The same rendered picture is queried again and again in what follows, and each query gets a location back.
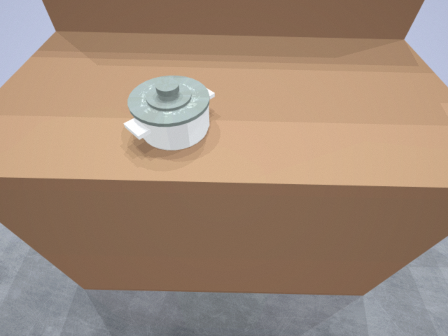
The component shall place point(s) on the knob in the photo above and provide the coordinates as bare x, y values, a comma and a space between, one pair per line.
167, 87

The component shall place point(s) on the lid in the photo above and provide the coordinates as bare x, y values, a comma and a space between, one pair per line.
188, 104

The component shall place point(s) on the pot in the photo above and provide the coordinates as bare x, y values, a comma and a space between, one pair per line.
172, 138

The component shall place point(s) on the table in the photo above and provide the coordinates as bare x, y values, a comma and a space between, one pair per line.
324, 169

